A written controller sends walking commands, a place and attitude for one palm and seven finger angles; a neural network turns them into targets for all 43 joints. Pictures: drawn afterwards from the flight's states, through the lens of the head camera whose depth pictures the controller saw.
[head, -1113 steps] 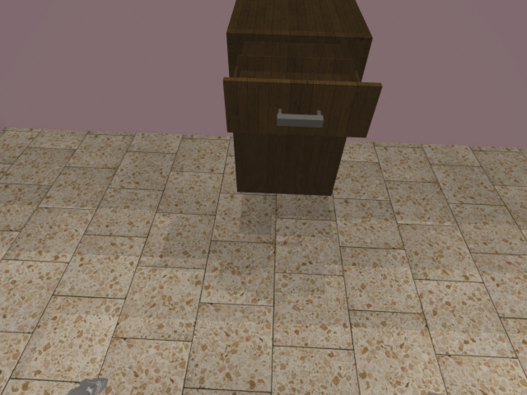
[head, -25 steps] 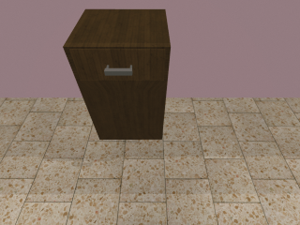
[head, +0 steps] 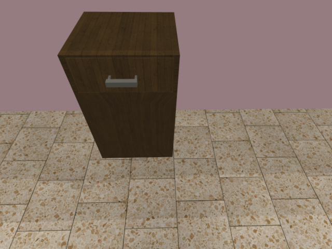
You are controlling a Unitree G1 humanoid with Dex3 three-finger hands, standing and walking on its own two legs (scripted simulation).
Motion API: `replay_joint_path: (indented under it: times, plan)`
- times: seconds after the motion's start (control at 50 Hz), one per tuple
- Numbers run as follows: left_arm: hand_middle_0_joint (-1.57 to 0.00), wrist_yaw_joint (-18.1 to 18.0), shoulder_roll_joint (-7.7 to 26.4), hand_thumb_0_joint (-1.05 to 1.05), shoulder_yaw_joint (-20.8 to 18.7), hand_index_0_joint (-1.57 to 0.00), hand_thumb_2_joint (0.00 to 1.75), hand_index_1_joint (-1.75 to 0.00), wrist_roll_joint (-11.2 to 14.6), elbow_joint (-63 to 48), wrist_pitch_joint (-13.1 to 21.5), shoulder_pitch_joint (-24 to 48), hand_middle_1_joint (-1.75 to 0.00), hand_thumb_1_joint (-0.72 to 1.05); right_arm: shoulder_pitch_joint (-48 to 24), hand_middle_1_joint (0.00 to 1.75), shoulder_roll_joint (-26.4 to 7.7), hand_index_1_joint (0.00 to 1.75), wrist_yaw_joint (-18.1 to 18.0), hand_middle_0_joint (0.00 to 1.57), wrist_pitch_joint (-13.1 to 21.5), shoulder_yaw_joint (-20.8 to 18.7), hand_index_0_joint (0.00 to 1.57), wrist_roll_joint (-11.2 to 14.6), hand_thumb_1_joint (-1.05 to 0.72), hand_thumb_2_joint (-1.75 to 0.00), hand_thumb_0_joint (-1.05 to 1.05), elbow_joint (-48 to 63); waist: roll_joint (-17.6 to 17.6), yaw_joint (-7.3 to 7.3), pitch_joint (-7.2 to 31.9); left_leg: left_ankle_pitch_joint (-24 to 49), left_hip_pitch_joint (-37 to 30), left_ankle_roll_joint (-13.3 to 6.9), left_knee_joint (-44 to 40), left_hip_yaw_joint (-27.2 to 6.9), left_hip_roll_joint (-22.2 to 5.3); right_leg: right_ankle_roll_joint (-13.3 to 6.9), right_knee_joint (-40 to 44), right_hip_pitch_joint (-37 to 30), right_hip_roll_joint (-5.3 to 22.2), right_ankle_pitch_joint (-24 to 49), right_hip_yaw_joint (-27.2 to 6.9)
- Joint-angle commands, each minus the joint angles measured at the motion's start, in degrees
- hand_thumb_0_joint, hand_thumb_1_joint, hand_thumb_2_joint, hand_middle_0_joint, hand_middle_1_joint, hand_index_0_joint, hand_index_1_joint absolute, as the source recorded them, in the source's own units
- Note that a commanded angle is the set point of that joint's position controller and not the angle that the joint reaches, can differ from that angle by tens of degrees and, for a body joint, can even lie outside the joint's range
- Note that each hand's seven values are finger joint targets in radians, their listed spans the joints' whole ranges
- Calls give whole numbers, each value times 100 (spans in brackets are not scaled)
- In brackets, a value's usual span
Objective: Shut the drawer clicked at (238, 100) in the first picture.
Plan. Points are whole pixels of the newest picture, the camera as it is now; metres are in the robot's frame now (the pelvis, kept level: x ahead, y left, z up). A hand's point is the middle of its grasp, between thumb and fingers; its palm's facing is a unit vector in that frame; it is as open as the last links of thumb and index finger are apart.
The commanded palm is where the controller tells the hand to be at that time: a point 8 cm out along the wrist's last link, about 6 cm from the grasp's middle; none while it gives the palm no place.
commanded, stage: look to check the result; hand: left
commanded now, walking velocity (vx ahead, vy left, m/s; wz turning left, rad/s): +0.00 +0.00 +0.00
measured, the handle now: (122, 80) +0.78 +0.23 -0.07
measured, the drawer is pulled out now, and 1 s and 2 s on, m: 0.00 0.00 0.00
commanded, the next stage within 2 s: stand and wait in 0.46 s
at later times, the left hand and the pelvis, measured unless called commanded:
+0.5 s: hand out of the picture +0.01 +0.16 -0.18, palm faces +0.03 -0.98 -0.18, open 7.4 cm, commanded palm none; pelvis +0.01 -0.01 +0.00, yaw +0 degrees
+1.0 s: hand out of the picture +0.02 +0.16 -0.18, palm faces +0.03 -0.98 -0.19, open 7.4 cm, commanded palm none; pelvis +0.02 -0.01 +0.00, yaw +0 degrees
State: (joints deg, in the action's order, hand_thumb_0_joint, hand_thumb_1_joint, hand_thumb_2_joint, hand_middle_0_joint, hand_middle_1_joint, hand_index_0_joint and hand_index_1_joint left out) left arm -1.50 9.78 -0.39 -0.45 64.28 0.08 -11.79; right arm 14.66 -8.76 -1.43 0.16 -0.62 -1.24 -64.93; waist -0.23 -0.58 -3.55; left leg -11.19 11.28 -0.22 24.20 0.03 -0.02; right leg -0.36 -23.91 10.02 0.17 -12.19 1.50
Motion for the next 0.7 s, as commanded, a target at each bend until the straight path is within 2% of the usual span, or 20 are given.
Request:
replay_joint_path:
  times: [0.0,0.06,0.12,0.14,0.24,0.38,0.46,0.52,0.68]
  plan:
    - [-20,-38,618,0,-145,-20,90,-30,5,-85,69,-371,-30,90,399,30,-559,30,-67,20,32,-119,20,27,-90,-90,0,133,-80,29,14,493,-65,-140,-438,-408,-504,-210,532,180,502,108,-429]
    - [-20,-45,605,0,-142,-20,90,-30,3,-65,74,-416,-30,90,442,30,-542,30,-71,20,30,-123,20,31,-90,-90,0,120,1,18,84,593,-151,-147,-410,-396,-514,-204,522,153,503,200,-419]
    - [-20,-49,585,0,-138,-20,90,-30,0,-44,71,-483,-30,90,437,30,-541,30,-76,20,26,-121,20,45,-90,-90,0,117,-43,28,26,540,-148,-148,-412,-394,-505,-212,547,193,494,119,-440]
    - [-20,-50,566,0,-131,-20,90,-30,5,-24,68,-495,-30,90,426,30,-502,30,-76,20,17,-111,20,37,-90,-90,0,101,50,24,-17,485,-153,-141,-413,-384,-503,-209,572,227,500,68,-427]
    - [-20,-56,540,0,-126,-20,90,-30,3,0,72,-558,-30,90,463,30,-467,30,-78,20,6,-110,20,39,-90,-90,0,70,-26,11,-88,415,-150,-130,-404,-336,-495,-216,612,291,498,-13,-458]
    - [-20,-60,500,0,-134,-20,90,-30,8,23,89,-645,-30,90,509,30,-442,30,-92,20,34,-109,20,42,-90,-90,0,57,-13,27,73,575,-216,-135,-384,-329,-503,-216,553,149,507,211,-436]
    - [-20,-70,476,0,-125,-20,90,-30,7,31,93,-659,-30,90,509,30,-413,30,-98,20,20,-112,20,43,-90,-90,0,47,5,13,-66,556,-197,-123,-374,-318,-499,-221,578,224,499,232,-451]
    - [-20,-73,461,0,-128,-20,90,-30,3,28,86,-690,-30,90,498,30,-396,30,-99,20,17,-117,20,46,-90,-90,0,45,-136,34,-139,530,-182,-120,-372,-312,-499,-224,579,270,485,164,-446]
    - [-20,-62,427,0,-139,-20,90,-30,11,11,85,-677,-30,90,551,30,-379,30,-104,20,32,-106,20,34,-90,-90,0,40,-50,30,-55,509,-162,-123,-393,-319,-498,-221,575,193,482,134,-443]
